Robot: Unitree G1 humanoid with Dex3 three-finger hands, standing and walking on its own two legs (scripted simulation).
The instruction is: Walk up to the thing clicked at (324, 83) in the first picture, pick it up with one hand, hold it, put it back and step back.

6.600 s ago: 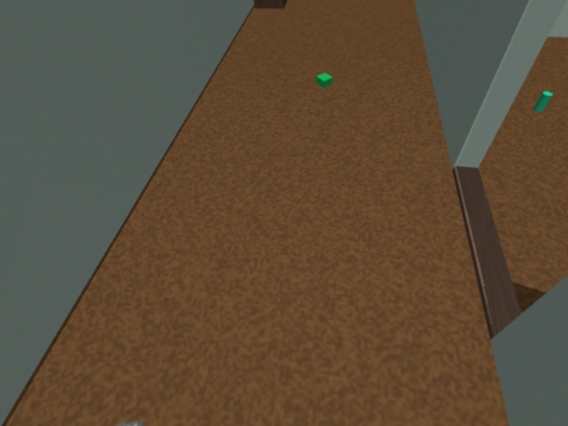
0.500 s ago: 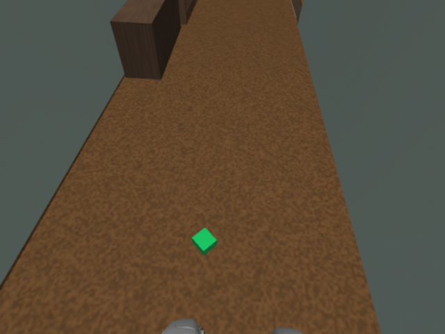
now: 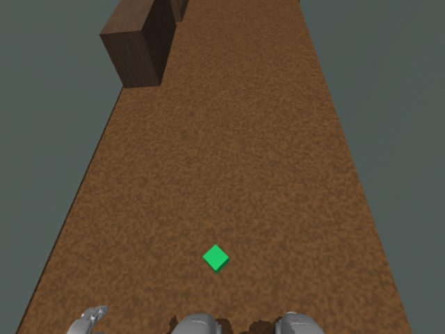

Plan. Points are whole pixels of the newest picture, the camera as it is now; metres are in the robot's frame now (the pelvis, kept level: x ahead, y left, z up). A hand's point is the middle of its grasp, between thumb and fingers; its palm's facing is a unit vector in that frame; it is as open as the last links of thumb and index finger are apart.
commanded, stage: walk up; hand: left
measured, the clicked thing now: (216, 258) +0.47 +0.16 -0.74
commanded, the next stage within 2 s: stand in 1.88 s
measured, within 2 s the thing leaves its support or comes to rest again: neither
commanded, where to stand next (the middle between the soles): +0.12 +0.00 m, yaw +0 degrees
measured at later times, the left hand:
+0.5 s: hand out of the picture +0.08 +0.28 -0.17, palm faces +0.02 -0.95 -0.30, open 7.4 cm
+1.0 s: hand (117, 321) +0.14 +0.27 -0.13, palm faces +0.05 -0.94 -0.33, open 7.4 cm
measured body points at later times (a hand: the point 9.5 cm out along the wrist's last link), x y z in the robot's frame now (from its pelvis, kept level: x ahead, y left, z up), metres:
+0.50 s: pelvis +0.03 +0.02 +0.00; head +0.04 +0.04 +0.45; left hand +0.08 +0.33 -0.14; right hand +0.12 -0.28 -0.11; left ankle +0.09 +0.15 -0.73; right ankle +0.08 -0.11 -0.73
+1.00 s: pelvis +0.06 +0.02 +0.02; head +0.07 +0.01 +0.47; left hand +0.13 +0.32 -0.11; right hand +0.18 -0.28 -0.11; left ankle +0.09 +0.15 -0.73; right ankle +0.08 -0.11 -0.73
